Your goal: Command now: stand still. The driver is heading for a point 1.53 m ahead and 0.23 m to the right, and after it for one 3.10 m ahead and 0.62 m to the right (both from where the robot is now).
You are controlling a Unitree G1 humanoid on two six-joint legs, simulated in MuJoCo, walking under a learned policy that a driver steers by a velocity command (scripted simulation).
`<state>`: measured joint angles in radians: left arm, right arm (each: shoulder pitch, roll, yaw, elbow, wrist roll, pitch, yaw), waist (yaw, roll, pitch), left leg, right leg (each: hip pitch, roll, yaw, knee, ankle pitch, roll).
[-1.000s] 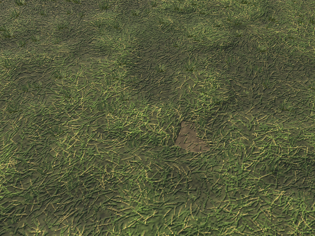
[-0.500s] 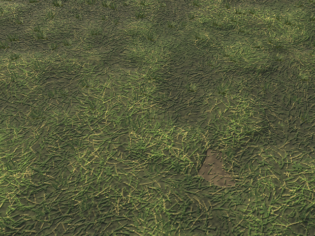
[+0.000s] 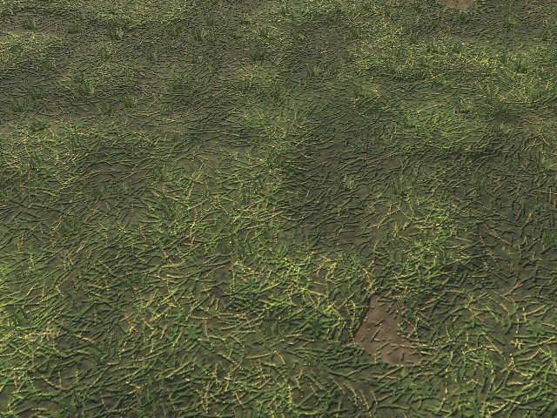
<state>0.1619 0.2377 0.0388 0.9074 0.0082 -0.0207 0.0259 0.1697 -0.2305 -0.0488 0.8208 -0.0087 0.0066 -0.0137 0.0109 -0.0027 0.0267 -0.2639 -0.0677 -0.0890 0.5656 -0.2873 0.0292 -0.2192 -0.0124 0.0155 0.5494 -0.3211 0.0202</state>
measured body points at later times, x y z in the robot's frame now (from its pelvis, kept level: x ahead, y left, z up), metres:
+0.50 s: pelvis +0.00 -0.01 +0.00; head +0.01 +0.00 +0.45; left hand +0.05 +0.25 -0.14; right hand +0.09 -0.26 -0.13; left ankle +0.01 +0.10 -0.73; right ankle -0.02 -0.13 -0.73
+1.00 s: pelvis -0.01 -0.02 +0.00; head +0.00 -0.01 +0.45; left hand +0.01 +0.23 -0.15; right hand +0.04 -0.27 -0.15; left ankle +0.01 +0.10 -0.73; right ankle -0.02 -0.13 -0.73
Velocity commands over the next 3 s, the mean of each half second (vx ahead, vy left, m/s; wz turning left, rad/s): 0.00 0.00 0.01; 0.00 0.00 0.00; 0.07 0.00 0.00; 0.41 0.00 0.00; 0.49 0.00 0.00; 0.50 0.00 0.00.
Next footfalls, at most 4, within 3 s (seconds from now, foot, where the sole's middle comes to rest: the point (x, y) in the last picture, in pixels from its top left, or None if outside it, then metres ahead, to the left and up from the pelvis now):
2.04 right None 0.45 -0.12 -0.77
2.58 left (248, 323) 0.75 0.11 -0.77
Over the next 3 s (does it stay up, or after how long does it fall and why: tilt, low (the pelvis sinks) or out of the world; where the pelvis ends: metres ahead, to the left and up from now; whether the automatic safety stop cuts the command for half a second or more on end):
stays up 0.80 0.02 0.01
